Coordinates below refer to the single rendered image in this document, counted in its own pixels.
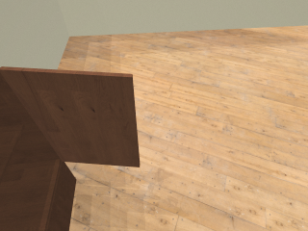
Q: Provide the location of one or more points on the cupboard door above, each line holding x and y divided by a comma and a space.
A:
88, 117

